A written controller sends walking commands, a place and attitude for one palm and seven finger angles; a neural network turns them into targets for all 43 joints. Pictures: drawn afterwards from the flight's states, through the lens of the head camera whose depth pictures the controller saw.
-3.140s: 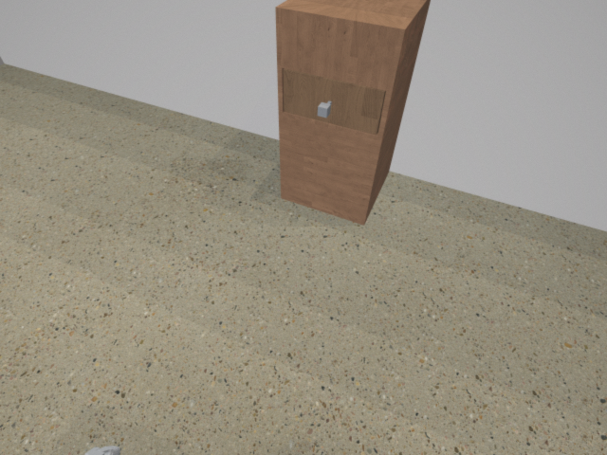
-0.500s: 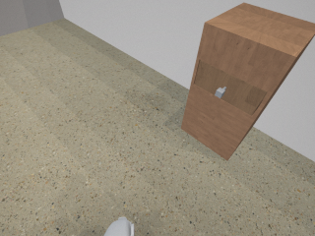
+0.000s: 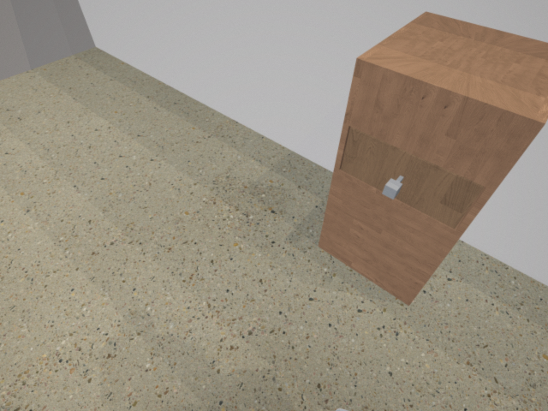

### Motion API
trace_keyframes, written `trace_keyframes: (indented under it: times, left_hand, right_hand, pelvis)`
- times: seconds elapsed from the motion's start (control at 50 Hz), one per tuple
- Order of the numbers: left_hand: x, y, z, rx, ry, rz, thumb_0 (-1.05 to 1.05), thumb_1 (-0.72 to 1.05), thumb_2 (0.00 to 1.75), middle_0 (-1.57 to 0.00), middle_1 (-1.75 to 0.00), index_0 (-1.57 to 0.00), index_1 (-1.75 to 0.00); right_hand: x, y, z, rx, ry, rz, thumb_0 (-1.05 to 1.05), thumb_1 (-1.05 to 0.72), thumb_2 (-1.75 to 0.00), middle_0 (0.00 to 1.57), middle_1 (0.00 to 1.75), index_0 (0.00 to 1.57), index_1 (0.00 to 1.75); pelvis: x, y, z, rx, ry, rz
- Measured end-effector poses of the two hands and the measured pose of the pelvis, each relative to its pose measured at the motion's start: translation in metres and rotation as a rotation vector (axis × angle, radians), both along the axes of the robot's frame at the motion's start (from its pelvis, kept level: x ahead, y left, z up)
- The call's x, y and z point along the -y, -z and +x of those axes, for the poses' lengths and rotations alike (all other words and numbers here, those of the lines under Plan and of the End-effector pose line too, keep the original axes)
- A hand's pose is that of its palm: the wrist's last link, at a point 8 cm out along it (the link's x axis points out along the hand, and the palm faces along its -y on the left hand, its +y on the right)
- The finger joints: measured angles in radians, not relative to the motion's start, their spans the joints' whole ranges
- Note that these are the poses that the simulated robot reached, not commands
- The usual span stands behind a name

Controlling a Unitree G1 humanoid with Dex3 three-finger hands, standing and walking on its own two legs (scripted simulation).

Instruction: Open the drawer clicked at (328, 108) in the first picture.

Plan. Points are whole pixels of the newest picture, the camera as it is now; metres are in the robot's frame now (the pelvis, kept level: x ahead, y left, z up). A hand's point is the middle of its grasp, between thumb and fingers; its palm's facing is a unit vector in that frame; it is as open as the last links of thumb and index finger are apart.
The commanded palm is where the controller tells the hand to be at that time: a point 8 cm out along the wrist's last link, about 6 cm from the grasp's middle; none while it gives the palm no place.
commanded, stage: turn to face it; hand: left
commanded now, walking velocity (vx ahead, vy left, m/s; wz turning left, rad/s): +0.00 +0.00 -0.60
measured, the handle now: (395, 185) +0.76 -0.28 -0.20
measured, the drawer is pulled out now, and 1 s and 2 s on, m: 0.00 0.00 0.00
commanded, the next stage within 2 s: take the last steps up to it in 0.86 s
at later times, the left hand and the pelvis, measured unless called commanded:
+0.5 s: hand (182, 399) +0.17 +0.17 -0.16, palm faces -0.21 -0.95 -0.24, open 7.4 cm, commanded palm none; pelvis +0.03 -0.01 +0.00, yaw -16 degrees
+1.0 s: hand (214, 374) +0.21 +0.13 -0.16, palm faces -0.50 -0.84 -0.21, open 7.4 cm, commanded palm none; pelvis +0.02 +0.01 +0.00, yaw -31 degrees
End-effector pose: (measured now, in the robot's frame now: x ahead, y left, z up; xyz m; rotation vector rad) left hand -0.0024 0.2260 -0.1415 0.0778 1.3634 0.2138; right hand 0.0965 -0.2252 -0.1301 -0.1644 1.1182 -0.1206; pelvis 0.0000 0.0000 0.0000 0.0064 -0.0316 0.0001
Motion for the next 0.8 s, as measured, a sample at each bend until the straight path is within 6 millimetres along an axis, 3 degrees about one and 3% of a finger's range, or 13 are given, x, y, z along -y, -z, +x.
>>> trace_keyframes:
  times: [0.14, 0.24, 0.36, 0.48, 0.58, 0.7, 0.8]
  left_hand:
    - [0.016, -0.002, 0.074, 0.099, 0.137, 0.071, 0.01, 0.92, 0.9, -0.2, -0.3, -0.2, -0.3]
    - [0.022, -0.015, 0.106, 0.123, 0.197, 0.087, 0.01, 0.91, 0.9, -0.2, -0.3, -0.2, -0.3]
    - [0.021, -0.021, 0.14, 0.141, 0.282, 0.079, 0.01, 0.91, 0.9, -0.2, -0.3, -0.2, -0.3]
    - [0.008, -0.014, 0.167, 0.155, 0.348, 0.059, 0.01, 0.91, 0.9, -0.2, -0.3, -0.2, -0.3]
    - [-0.01, 0.003, 0.189, 0.16, 0.394, 0.028, 0.01, 0.91, 0.9, -0.2, -0.3, -0.2, -0.3]
    - [-0.016, -0.002, 0.211, 0.158, 0.473, -0.001, 0.01, 0.91, 0.9, -0.2, -0.3, -0.2, -0.3]
    - [-0.008, -0.006, 0.219, 0.142, 0.529, -0.011, 0.01, 0.91, 0.9, -0.2, -0.3, -0.2, -0.3]
  right_hand:
    - [0.046, 0.032, -0.041, -0.126, 0.143, 0.013, 0.0, -0.92, -0.9, 0.2, 0.3, 0.2, 0.3]
    - [0.063, 0.021, -0.058, -0.178, 0.202, -0.008, 0.01, -0.91, -0.9, 0.2, 0.3, 0.19, 0.3]
    - [0.068, 0.007, -0.063, -0.154, 0.26, -0.032, 0.01, -0.91, -0.9, 0.2, 0.3, 0.19, 0.3]
    - [0.056, -0.004, -0.053, -0.092, 0.305, -0.063, 0.01, -0.91, -0.9, 0.2, 0.3, 0.19, 0.3]
    - [0.034, -0.013, -0.051, -0.022, 0.345, -0.104, 0.01, -0.91, -0.9, 0.2, 0.3, 0.2, 0.3]
    - [0.003, -0.025, -0.079, -0.051, 0.401, -0.102, 0.01, -0.91, -0.9, 0.2, 0.3, 0.2, 0.3]
    - [-0.015, -0.023, -0.108, -0.097, 0.477, -0.072, 0.01, -0.9, -0.9, 0.2, 0.3, 0.2, 0.3]
  pelvis:
    - [0.027, 0.016, 0.017, -0.011, 0.085, 0.004]
    - [0.033, 0.005, 0.022, -0.03, 0.134, 0.008]
    - [0.03, -0.002, 0.027, -0.046, 0.2, 0.016]
    - [0.012, -0.001, 0.031, -0.049, 0.273, 0.004]
    - [-0.012, 0.007, 0.034, -0.044, 0.329, -0.009]
    - [-0.028, -0.003, 0.037, -0.033, 0.402, -0.028]
    - [-0.032, -0.008, 0.038, -0.034, 0.45, -0.041]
